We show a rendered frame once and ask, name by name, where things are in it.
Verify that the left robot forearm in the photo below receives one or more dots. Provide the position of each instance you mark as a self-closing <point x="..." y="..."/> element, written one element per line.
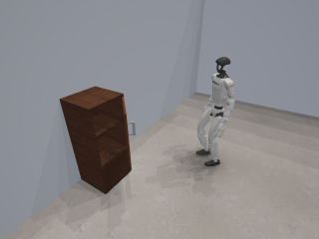
<point x="227" y="112"/>

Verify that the robot left upper arm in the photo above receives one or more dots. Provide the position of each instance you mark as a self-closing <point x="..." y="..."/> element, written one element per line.
<point x="229" y="85"/>

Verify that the cupboard door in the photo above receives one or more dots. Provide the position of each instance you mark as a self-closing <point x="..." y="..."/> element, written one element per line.
<point x="127" y="132"/>

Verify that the robot left hand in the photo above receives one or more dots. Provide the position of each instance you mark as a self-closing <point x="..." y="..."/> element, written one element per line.
<point x="221" y="128"/>

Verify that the robot head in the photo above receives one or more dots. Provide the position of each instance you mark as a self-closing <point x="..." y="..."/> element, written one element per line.
<point x="222" y="62"/>

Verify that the right robot shin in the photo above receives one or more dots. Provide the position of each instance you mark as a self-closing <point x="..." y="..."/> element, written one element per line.
<point x="203" y="141"/>

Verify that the right robot forearm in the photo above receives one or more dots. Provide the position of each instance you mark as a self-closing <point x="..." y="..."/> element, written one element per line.
<point x="210" y="101"/>

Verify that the handle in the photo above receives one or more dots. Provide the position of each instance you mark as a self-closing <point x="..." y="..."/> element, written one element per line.
<point x="133" y="127"/>

